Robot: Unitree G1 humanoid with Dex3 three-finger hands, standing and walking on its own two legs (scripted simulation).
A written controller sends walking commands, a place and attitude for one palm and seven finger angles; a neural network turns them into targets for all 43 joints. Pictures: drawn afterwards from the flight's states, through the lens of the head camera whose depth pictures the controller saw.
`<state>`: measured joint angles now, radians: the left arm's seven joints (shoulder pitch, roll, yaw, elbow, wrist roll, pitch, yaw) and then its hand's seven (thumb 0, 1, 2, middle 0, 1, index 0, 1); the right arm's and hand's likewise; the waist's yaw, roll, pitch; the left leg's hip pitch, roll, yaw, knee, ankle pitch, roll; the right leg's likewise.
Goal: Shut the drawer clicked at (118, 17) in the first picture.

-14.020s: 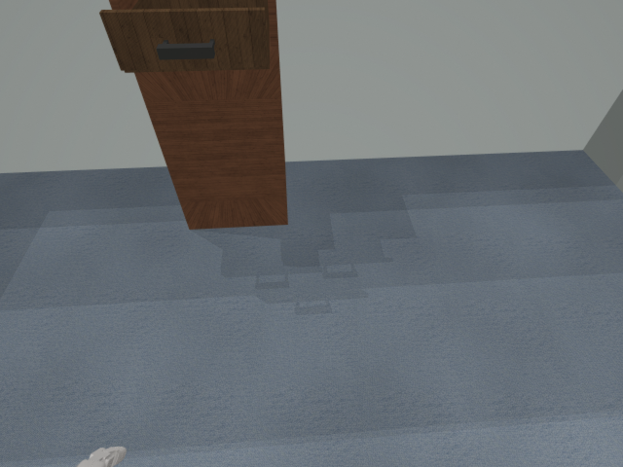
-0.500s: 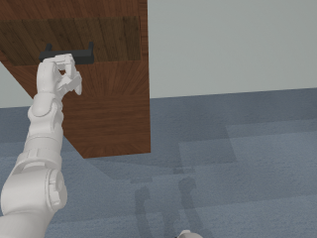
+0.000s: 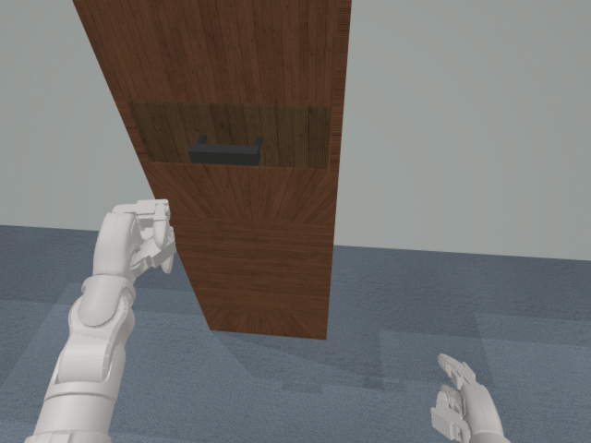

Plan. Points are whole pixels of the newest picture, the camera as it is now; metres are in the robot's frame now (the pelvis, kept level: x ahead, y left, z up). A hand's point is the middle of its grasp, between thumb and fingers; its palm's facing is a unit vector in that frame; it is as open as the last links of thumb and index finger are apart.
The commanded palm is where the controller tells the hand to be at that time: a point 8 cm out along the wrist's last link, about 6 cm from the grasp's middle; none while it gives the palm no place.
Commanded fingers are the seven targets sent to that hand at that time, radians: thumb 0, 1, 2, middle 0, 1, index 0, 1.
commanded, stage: draw the hand back to the body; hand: left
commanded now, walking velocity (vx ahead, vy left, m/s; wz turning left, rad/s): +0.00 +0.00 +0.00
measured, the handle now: (227, 147) +0.61 +0.19 +0.08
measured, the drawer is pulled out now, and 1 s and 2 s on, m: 0.00 0.00 0.00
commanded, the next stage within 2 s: step back with the hand held close in 0.74 s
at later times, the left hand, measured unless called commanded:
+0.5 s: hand (80, 327) +0.19 +0.23 +0.16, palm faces +0.38 -0.86 -0.36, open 3.2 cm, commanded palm +0.13 +0.28 +0.18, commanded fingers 0.00 0.90 0.90 -1.40 -1.60 -1.40 -1.60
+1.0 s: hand (43, 339) +0.17 +0.25 +0.17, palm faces +0.41 -0.81 -0.42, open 3.2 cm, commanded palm +0.11 +0.29 +0.18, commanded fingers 0.00 0.90 0.90 -1.40 -1.60 -1.40 -1.60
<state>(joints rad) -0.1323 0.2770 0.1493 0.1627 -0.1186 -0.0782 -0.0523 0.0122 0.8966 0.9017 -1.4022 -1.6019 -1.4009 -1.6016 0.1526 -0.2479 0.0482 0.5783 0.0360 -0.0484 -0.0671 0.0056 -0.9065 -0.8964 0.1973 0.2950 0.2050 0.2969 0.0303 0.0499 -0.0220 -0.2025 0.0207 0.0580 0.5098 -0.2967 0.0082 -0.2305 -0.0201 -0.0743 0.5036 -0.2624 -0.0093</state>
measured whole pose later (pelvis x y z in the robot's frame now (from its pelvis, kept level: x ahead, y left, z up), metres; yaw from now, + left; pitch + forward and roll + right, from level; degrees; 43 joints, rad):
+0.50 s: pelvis -0.01 +0.00 +0.01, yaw +0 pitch -7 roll +0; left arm 0.43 0.30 0.25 -0.34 -0.05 -0.11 0.09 0.01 0.89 0.90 -1.40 -1.60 -1.40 -1.60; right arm 0.21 -0.23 0.03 0.65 -0.01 -0.08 -0.07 0.01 -0.90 -0.90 0.20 0.30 0.21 0.30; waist 0.05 0.08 0.04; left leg -0.04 0.03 0.06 0.38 -0.23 0.01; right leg -0.06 -0.01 -0.07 0.35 -0.18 -0.01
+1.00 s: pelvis -0.02 +0.01 +0.01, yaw +0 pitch -3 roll -1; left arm 0.54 0.32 0.33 -0.46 -0.03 -0.17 0.11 0.01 0.89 0.90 -1.41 -1.60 -1.41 -1.60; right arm 0.18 -0.21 0.04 0.59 -0.02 -0.09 -0.07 0.01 -0.90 -0.90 0.20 0.30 0.21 0.30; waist 0.03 0.07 0.02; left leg -0.14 0.02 0.05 0.44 -0.24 0.02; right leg -0.14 -0.01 -0.08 0.36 -0.17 0.00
